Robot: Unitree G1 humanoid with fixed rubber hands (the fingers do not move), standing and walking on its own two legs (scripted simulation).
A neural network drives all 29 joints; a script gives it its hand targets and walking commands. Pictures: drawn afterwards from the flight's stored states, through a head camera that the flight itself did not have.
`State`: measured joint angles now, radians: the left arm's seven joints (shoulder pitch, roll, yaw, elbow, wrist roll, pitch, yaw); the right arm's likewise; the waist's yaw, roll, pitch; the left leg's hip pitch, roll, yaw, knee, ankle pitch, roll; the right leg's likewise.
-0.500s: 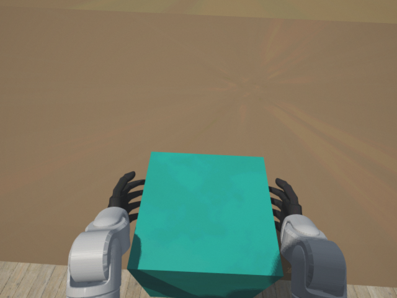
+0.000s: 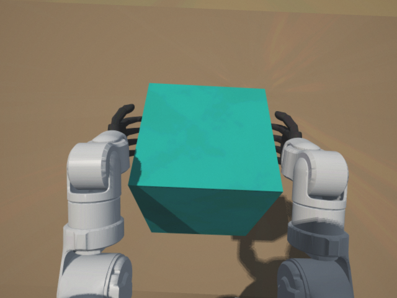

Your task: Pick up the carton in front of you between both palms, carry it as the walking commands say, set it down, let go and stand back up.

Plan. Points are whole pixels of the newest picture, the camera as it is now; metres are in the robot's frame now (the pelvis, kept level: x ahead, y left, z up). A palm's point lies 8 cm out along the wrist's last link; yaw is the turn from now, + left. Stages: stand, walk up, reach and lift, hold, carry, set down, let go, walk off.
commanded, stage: carry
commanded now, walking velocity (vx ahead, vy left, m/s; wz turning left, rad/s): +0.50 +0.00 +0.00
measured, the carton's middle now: (202, 167) +0.36 +0.00 +0.09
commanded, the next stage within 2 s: none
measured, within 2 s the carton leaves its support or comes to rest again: neither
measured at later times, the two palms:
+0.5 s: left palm (154, 55) +0.72 +0.14 +0.14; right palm (258, 59) +0.71 -0.16 +0.15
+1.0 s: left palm (163, 5) +1.00 +0.14 +0.19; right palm (246, 4) +1.03 -0.16 +0.19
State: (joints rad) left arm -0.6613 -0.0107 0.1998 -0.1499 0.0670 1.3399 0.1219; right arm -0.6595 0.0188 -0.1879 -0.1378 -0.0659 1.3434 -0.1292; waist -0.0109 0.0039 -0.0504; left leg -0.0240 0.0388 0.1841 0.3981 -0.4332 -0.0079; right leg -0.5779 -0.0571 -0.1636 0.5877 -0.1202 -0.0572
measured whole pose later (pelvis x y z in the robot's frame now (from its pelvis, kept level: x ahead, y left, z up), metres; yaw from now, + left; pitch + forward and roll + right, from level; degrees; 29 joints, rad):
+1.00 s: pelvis +0.64 -0.04 +0.06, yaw +0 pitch +5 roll +0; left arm -0.76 -0.02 0.24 0.06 0.07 1.30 0.13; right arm -0.81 0.00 -0.28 0.11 -0.08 1.32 -0.11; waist 0.08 0.00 0.00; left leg -0.55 -0.02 0.00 1.32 -0.43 0.05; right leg -0.44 0.03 -0.12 0.59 -0.34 -0.08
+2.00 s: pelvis +1.24 -0.03 +0.11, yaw +0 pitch +6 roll +1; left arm -0.81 -0.01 0.26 0.01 0.02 1.29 0.15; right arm -0.81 0.02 -0.29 -0.02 -0.10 1.33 -0.13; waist 0.09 -0.01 -0.02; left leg -0.71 0.03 0.07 0.80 -0.33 0.04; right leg -0.21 -0.01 -0.09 0.47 -0.46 -0.03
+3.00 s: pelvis +1.84 +0.00 +0.17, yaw +0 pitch +4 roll +0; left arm -0.81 0.03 0.27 0.18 0.07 1.31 0.12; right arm -0.79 0.01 -0.23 0.16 -0.08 1.32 -0.13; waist -0.06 -0.01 -0.05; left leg -0.47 -0.02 0.11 0.63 -0.34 0.06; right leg -0.52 0.00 -0.01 1.30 -0.47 -0.04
